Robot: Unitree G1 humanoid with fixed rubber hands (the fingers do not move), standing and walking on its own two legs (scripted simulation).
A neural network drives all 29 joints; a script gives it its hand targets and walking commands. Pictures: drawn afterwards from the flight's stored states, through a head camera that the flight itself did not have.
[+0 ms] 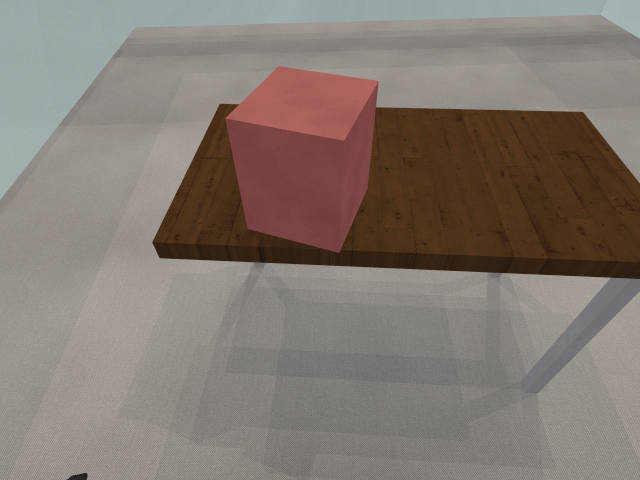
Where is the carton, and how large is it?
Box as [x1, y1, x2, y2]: [225, 66, 378, 252]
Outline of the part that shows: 278,66 225,118 247,228 339,252 367,188 378,81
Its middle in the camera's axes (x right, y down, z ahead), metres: -0.02 -0.16 +0.76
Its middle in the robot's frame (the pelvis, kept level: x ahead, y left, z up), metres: +0.68 +0.05 +0.03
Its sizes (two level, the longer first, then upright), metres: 0.210 0.200 0.250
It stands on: a table, 0.68 m high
